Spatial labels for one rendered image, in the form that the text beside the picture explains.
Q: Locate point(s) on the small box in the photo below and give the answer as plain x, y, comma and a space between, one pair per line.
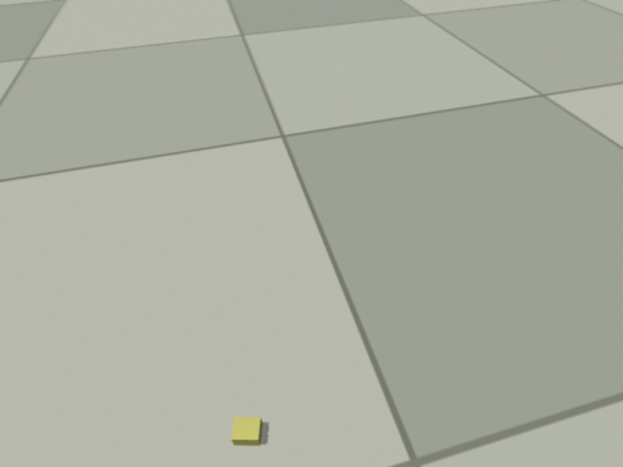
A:
247, 431

